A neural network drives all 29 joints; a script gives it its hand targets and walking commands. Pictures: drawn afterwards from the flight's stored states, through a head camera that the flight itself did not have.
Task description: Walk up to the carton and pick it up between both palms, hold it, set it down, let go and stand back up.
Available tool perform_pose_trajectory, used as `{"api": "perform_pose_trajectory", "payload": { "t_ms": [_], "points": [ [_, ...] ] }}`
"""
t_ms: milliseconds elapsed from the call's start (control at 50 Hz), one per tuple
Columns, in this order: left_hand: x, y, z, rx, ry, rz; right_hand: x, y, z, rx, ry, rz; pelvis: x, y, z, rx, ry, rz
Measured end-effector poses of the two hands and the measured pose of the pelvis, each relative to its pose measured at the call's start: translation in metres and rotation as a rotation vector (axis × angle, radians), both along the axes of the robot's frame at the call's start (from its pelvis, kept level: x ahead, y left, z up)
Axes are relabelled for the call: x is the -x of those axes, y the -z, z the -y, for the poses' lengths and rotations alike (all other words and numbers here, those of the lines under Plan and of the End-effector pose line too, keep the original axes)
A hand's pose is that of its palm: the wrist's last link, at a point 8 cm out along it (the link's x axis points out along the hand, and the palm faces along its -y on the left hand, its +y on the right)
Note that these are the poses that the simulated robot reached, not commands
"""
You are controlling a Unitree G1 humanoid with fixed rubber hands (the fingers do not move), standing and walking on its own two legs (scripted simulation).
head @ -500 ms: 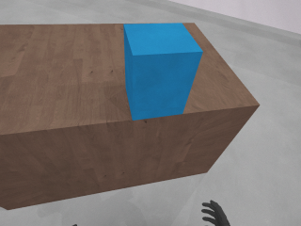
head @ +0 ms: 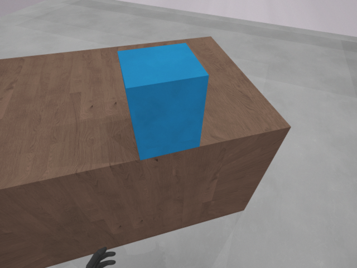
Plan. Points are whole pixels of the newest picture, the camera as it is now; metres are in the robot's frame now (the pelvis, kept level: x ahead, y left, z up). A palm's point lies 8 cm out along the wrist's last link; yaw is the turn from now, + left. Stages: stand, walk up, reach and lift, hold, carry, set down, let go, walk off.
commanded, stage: walk up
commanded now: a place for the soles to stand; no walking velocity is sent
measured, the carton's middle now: (162, 103) +0.56 +0.05 +0.07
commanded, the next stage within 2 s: none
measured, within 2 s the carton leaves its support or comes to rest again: neither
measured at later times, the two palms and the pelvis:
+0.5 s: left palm out of the picture +0.07 +0.20 -0.12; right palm out of the picture +0.08 -0.22 -0.13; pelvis +0.00 -0.01 +0.00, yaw +0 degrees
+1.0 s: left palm out of the picture +0.08 +0.13 -0.12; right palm out of the picture +0.13 -0.32 -0.12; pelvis +0.04 -0.09 -0.01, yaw +8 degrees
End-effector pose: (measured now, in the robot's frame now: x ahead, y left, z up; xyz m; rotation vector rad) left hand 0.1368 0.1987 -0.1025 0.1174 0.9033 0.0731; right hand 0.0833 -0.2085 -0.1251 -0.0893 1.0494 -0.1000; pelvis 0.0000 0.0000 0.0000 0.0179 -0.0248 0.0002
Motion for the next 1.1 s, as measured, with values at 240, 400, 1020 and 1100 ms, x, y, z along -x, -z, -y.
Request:
{"api": "perform_pose_trajectory", "payload": {
  "t_ms": [240, 400, 1020, 1100],
  "points": [
    [0.038, 0.012, -0.001, -0.005, -0.043, -0.104, -0.007, -0.002, 0.011, 0.017, -0.017, -0.01, -0.002, -0.002, 0.009, 0.005, -0.001, 0.0],
    [0.057, 0.015, -0.002, -0.009, -0.063, -0.142, -0.005, -0.001, 0.015, 0.023, -0.026, -0.028, -0.002, -0.003, 0.013, 0.009, -0.002, 0.0],
    [0.056, 0.022, 0.073, -0.023, -0.214, -0.122, -0.06, -0.002, 0.11, 0.123, -0.158, -0.048, -0.046, 0.008, 0.095, 0.054, -0.155, -0.002],
    [0.049, 0.029, 0.072, -0.016, -0.258, -0.117, -0.101, -0.001, 0.089, 0.102, -0.222, 0.003, -0.057, 0.013, 0.097, 0.059, -0.199, -0.001]
  ]
}}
